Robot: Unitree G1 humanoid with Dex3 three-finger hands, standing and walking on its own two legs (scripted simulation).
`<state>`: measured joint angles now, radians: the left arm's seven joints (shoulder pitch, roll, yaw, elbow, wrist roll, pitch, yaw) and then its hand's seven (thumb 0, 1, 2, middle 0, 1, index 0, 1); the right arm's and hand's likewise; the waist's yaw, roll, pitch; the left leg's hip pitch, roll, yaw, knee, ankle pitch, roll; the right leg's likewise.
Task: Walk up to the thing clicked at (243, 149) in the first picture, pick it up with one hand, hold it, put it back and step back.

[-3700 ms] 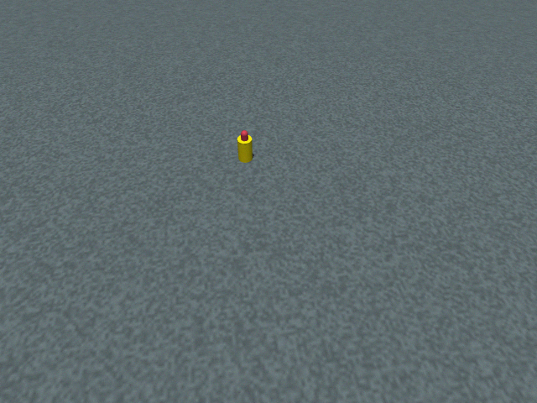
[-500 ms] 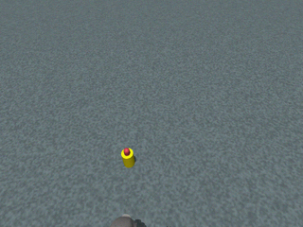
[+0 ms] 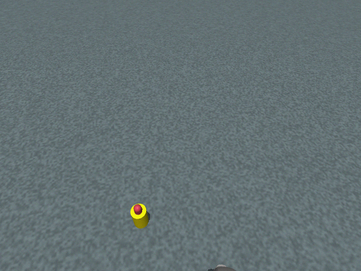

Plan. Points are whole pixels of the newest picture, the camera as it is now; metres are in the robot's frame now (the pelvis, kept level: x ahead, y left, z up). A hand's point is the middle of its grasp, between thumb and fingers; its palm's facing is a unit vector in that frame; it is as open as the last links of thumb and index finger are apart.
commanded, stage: walk up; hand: left
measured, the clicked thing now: (139, 214) +0.52 +0.21 -0.67
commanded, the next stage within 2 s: none
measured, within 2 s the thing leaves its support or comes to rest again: neither
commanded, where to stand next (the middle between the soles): +0.18 +0.00 m, yaw +1 degrees
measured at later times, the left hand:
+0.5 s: hand out of the picture +0.12 +0.26 -0.16, palm faces +0.02 -0.92 -0.39, open 7.4 cm
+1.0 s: hand out of the picture +0.09 +0.26 -0.14, palm faces +0.02 -0.92 -0.38, open 7.4 cm
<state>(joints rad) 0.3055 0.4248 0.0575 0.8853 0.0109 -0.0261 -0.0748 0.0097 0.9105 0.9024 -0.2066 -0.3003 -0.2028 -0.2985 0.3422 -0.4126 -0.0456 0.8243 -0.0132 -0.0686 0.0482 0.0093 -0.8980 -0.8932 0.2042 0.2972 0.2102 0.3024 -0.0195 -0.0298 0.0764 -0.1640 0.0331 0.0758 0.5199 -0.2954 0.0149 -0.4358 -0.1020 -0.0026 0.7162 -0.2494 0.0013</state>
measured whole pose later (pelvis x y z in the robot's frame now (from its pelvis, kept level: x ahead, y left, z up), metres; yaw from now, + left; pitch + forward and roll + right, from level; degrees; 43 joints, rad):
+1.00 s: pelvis +0.07 -0.01 +0.01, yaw +2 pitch -2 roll -1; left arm 0.19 0.37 0.00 1.12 0.01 -0.03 -0.01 0.01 0.91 0.90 -0.21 -0.30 -0.20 -0.30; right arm 0.09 -0.36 -0.01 1.07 0.00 0.01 0.04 0.01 -0.90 -0.89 0.20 0.30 0.21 0.30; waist 0.03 0.05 0.06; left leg -0.23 0.03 0.00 0.47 -0.20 -0.01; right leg -0.19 -0.03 -0.04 0.44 -0.21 0.02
